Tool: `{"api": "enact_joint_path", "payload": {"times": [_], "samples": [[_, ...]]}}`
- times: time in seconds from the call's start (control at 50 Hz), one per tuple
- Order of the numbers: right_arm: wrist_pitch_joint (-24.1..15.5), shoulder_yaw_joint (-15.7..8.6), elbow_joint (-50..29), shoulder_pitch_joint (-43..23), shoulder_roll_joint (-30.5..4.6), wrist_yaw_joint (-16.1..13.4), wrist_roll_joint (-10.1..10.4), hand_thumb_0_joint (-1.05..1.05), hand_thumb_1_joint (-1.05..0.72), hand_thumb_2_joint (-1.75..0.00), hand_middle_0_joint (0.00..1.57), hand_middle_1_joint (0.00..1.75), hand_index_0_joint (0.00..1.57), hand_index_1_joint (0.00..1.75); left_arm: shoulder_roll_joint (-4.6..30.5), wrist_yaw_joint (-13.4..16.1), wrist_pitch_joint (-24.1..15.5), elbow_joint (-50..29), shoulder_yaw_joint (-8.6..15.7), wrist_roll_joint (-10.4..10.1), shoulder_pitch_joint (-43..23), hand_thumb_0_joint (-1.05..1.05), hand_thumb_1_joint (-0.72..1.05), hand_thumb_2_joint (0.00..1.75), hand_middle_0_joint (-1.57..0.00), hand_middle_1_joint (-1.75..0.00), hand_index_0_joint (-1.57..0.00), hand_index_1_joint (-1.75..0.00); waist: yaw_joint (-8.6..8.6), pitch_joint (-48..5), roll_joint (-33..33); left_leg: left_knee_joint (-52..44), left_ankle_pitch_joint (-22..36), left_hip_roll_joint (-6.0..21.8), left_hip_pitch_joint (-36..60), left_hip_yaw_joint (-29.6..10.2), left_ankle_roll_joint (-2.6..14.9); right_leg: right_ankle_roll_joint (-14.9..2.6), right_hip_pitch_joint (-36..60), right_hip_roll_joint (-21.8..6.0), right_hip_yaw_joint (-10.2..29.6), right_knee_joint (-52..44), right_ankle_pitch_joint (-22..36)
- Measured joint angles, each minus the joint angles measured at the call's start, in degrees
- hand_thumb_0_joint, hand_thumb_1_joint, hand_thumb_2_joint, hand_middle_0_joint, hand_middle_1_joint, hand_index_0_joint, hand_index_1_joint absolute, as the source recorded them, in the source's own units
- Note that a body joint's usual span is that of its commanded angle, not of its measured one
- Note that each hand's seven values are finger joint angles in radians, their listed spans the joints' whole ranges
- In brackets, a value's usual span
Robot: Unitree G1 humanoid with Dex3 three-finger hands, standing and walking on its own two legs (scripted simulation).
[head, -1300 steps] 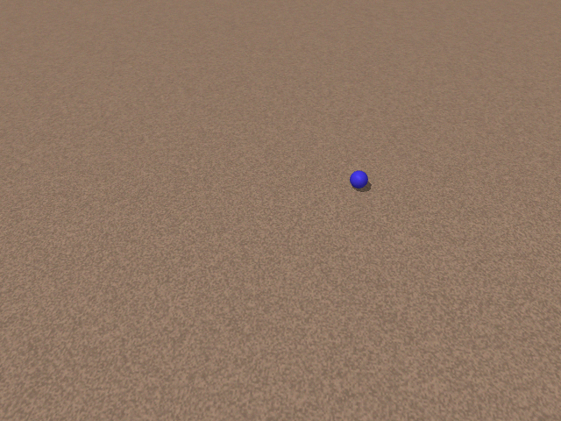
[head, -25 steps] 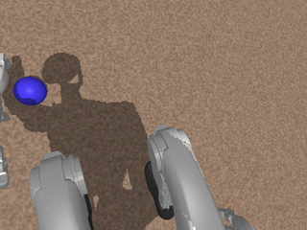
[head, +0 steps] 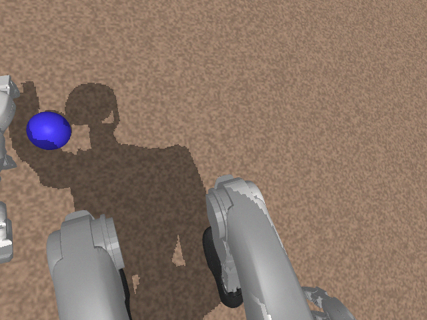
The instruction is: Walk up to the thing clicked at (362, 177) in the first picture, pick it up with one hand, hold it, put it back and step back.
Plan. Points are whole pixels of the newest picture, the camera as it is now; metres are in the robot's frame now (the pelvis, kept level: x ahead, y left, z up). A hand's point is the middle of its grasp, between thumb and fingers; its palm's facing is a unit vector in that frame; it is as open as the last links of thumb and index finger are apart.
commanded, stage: rise first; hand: left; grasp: from above
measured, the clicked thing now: (49, 130) +0.52 +0.24 -0.29
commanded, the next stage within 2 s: approach in 0.20 s
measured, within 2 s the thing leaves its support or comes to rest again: neither
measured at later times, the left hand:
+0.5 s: hand (12, 125) +0.49 +0.27 -0.16, palm faces -0.43 -0.03 -0.90, open 13.9 cm
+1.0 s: hand (21, 125) +0.50 +0.26 -0.18, palm faces -0.46 -0.08 -0.88, open 13.2 cm
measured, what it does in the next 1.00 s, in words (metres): stands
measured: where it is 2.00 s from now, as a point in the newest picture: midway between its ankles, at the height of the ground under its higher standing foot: (175, 299)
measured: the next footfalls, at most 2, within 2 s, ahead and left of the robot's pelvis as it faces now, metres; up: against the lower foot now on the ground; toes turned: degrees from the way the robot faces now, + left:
none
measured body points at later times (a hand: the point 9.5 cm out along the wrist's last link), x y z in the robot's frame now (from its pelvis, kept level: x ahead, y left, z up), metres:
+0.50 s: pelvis +0.00 +0.00 +0.00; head +0.24 +0.08 +0.37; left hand +0.51 +0.27 -0.11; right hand +0.03 -0.27 -0.09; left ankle +0.07 +0.13 -0.30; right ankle +0.10 -0.13 -0.30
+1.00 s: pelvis +0.00 -0.01 -0.01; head +0.26 +0.05 +0.36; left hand +0.52 +0.26 -0.13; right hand +0.01 -0.26 -0.11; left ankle +0.07 +0.13 -0.30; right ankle +0.10 -0.13 -0.30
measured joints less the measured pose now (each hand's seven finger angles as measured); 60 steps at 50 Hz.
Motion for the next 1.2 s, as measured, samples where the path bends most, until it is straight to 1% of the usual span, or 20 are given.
{"api": "enact_joint_path", "payload": {"times": [0.08, 0.24, 0.34, 0.4, 0.48, 0.54, 0.6, 0.66, 0.74, 0.8, 0.86, 0.92, 0.96, 0.98, 1.0, 1.02, 1.1, 1.14, 1.2], "samples": [[-0.1, 0.0, 0.0, 0.1, 0.0, -0.2, 0.0, 0.0, -0.91, -0.9, 0.21, 0.3, 0.2, 0.3, 0.3, -0.2, -0.3, 0.3, -0.5, 0.1, -0.2, 0.0, -0.56, 1.03, -0.09, -1.02, -0.09, -1.03, 0.04, 0.2, -0.1, -0.1, 0.3, 0.0, 0.0, 0.0, 0.1, -0.02, 0.0, 0.0, 0.0, -0.1, 0.3], [-0.3, 0.0, 0.3, 0.7, 0.0, -0.4, 0.0, 0.0, -0.91, -0.9, 0.21, 0.3, 0.2, 0.3, 0.3, 0.1, -0.6, 0.0, -0.7, 0.3, -0.2, 0.0, -0.57, 1.03, -0.09, -1.03, -0.09, -1.04, -0.02, 0.2, -0.3, -0.2, 0.5, -0.1, -0.2, 0.1, 0.08, -0.22, 0.0, -0.1, 0.1, -0.2, 0.4], [-0.4, -0.2, 0.4, 0.9, 0.0, -0.4, 0.0, 0.0, -0.91, -0.9, 0.21, 0.3, 0.2, 0.3, 0.0, 0.3, -0.3, -0.8, -0.6, 0.4, 0.3, 0.0, -0.57, 1.04, -0.09, -1.02, -0.09, -1.04, -0.03, 0.2, -0.1, -0.3, 0.4, -0.1, -0.2, 0.2, 0.2, -0.01, 0.0, -0.1, 0.1, -0.4, 0.3], [-0.5, -0.3, 0.6, 1.1, 0.1, -0.5, 0.1, 0.0, -0.91, -0.9, 0.21, 0.3, 0.2, 0.3, -0.7, 0.3, 0.1, -1.1, -1.7, 0.1, -0.2, 0.0, -0.56, 1.04, -0.1, -1.04, -0.09, -1.05, 0.02, -0.1, -0.2, -0.6, 0.4, -0.1, -0.2, 0.4, 0.21, -0.11, -0.1, -0.1, 0.3, -0.5, 0.3], [-0.9, -0.3, 1.1, 1.0, 0.4, -0.5, 0.0, 0.0, -0.91, -0.89, 0.21, 0.3, 0.2, 0.3, -2.0, 0.7, 1.0, 0.1, -4.0, -0.2, -2.4, 0.0, -0.53, 1.03, -0.1, -1.06, -0.1, -1.07, -0.29, -0.5, -0.5, -0.9, 0.4, 0.0, -0.2, 0.6, 0.21, -0.07, -0.2, -0.1, 0.4, -0.7, 0.3], [-1.2, 0.0, 1.1, 0.8, 0.5, -0.6, -0.2, 0.0, -0.91, -0.89, 0.21, 0.3, 0.2, 0.3, -2.9, 1.4, 1.7, 2.0, -5.3, -0.1, -5.0, 0.0, -0.52, 1.03, -0.1, -1.08, -0.11, -1.08, -1.1, -0.6, -0.6, -1.0, 0.5, 0.1, -0.4, 0.5, 0.21, -0.19, -0.4, -0.1, 0.3, -0.9, 0.5], [-1.6, 0.4, 0.8, 0.7, 0.4, -0.7, -0.4, 0.0, -0.91, -0.89, 0.21, 0.3, 0.2, 0.3, -3.7, 2.3, 2.7, 4.2, -5.8, 0.5, -7.5, 0.0, -0.51, 1.02, -0.1, -1.1, -0.11, -1.09, -2.37, -0.5, -0.5, -1.0, 0.5, 0.2, -0.7, 0.3, 0.19, -0.45, -0.8, 0.1, 0.1, -1.0, 0.7], [-1.7, 0.8, 0.1, 1.1, 0.0, -0.6, -0.6, 0.0, -0.91, -0.89, 0.21, 0.3, 0.2, 0.3, -4.2, 3.3, 3.9, 5.6, -4.5, 1.4, -8.6, 0.0, -0.5, 1.03, -0.1, -1.11, -0.12, -1.1, -3.62, -0.2, -0.1, -0.7, 0.4, 0.3, -1.1, 0.2, 0.14, -0.63, -1.3, 0.2, 0.0, -0.9, 0.7], [-1.3, 1.4, -0.7, 1.9, -0.4, -0.1, -0.6, 0.0, -0.91, -0.89, 0.21, 0.3, 0.2, 0.3, -4.5, 4.3, 5.6, 5.8, -2.2, 1.5, -8.0, 0.0, -0.48, 1.04, -0.11, -1.12, -0.12, -1.11, -4.56, 0.2, 0.7, -0.4, 0.1, 0.7, -1.3, 0.3, 0.13, -0.18, -1.9, 0.5, 0.2, -0.5, 0.8], [-1.1, 1.9, -1.1, 2.5, -0.6, 0.4, -0.3, 0.0, -0.91, -0.89, 0.21, 0.3, 0.2, 0.3, -4.2, 4.4, 6.8, 5.1, -0.7, 0.7, -6.5, 0.0, -0.48, 1.05, -0.11, -1.12, -0.12, -1.11, -4.58, 0.7, 1.1, -0.1, -0.1, 0.9, -1.2, 0.4, 0.1, 0.24, -2.1, 0.8, 0.4, -0.1, 0.9], [-1.0, 2.3, -1.1, 2.6, -0.4, 0.6, 0.0, 0.0, -0.91, -0.89, 0.21, 0.3, 0.2, 0.3, -3.5, 3.7, 7.3, 4.4, 0.1, -0.7, -5.0, 0.0, -0.47, 1.06, -0.11, -1.13, -0.13, -1.12, -4.08, 1.1, 1.2, 0.1, -0.2, 1.2, -1.0, 0.4, 0.07, 0.3, -2.4, 1.1, 0.5, 0.3, 1.0], [-1.1, 2.3, -0.8, 2.3, -0.2, 0.6, -0.2, 0.0, -0.91, -0.89, 0.21, 0.3, 0.2, 0.3, -2.2, 2.0, 7.0, 3.8, 0.4, -2.4, -4.0, 0.0, -0.47, 1.08, -0.12, -1.14, -0.13, -1.13, -3.45, 1.7, 1.1, 0.4, -0.1, 1.1, -1.0, 0.4, 0.08, 0.2, -2.5, 1.1, 0.5, 0.7, 1.1], [-1.2, 2.2, -0.7, 1.9, 0.0, 0.5, -0.5, 0.0, -0.91, -0.89, 0.21, 0.3, 0.2, 0.3, -1.0, 0.7, 6.1, 3.3, 1.4, -3.0, -3.6, 0.0, -0.47, 1.09, -0.12, -1.15, -0.13, -1.14, -3.09, 2.4, 0.9, 0.7, 0.0, 0.9, -1.0, 0.2, 0.1, 0.16, -2.4, 1.0, 0.3, 1.1, 1.2], [-1.3, 2.0, -0.7, 1.7, 0.0, 0.4, -0.7, 0.0, -0.91, -0.89, 0.21, 0.3, 0.2, 0.3, -0.5, 0.1, 5.7, 2.9, 1.5, -3.3, -3.5, 0.0, -0.47, 1.09, -0.12, -1.15, -0.13, -1.14, -2.87, 2.6, 0.7, 0.9, 0.1, 0.8, -1.0, 0.1, 0.02, 0.13, -2.4, 0.9, 0.3, 1.2, 1.2], [-1.3, 1.8, -0.6, 1.7, 0.0, 0.4, -0.8, 0.0, -0.91, -0.89, 0.21, 0.3, 0.2, 0.3, -0.1, -0.5, 5.3, 2.4, 1.0, -3.6, -3.5, 0.0, -0.47, 1.09, -0.12, -1.15, -0.13, -1.14, -2.6, 2.8, 0.5, 1.1, 0.1, 0.7, -1.1, 0.0, -0.15, 0.07, -2.4, 0.8, 0.2, 1.4, 1.1], [-1.4, 1.6, -0.5, 1.7, 0.0, 0.3, -0.8, 0.0, -0.91, -0.89, 0.21, 0.3, 0.2, 0.3, 0.0, -1.1, 4.9, 2.0, -0.1, -3.7, -3.6, 0.0, -0.47, 1.09, -0.12, -1.15, -0.13, -1.14, -2.25, 2.9, 0.3, 1.2, 0.2, 0.5, -1.1, 0.0, -0.35, 0.0, -2.4, 0.7, 0.2, 1.6, 1.1], [-1.3, 1.6, 0.1, 1.3, -0.3, 0.1, -1.1, 0.0, -0.91, -0.89, 0.21, 0.3, 0.2, 0.3, 0.2, -2.0, 2.0, 2.1, -3.4, -2.7, -4.3, 0.0, -0.49, 1.07, -0.11, -1.13, -0.12, -1.12, -1.41, 3.0, -0.6, 1.9, 0.1, 0.1, -1.5, -0.7, -0.84, -0.2, -2.4, 0.5, -0.3, 2.0, 0.8], [-1.3, 1.9, 0.1, 1.0, -0.6, 0.1, -1.2, 0.0, -0.91, -0.89, 0.21, 0.3, 0.2, 0.3, 0.0, -1.6, 0.8, 3.3, -4.7, -2.3, -4.8, 0.0, -0.49, 1.07, -0.11, -1.13, -0.11, -1.12, -1.51, 3.0, -1.1, 2.2, -0.1, 0.0, -1.5, -1.0, -0.91, -0.23, -2.2, 0.5, -0.6, 2.2, 0.6], [-1.7, 2.5, -0.5, 0.4, -0.9, -0.1, -1.6, 0.0, -0.91, -0.89, 0.21, 0.3, 0.2, 0.3, 0.1, 0.3, -0.7, 5.2, -4.7, -0.7, -5.2, 0.0, -0.48, 1.08, -0.11, -1.13, -0.12, -1.13, -2.3, 3.7, -2.0, 2.7, -0.4, -0.1, -1.3, -1.6, -1.05, -0.32, -1.7, 0.5, -1.1, 2.3, 0.3]]}}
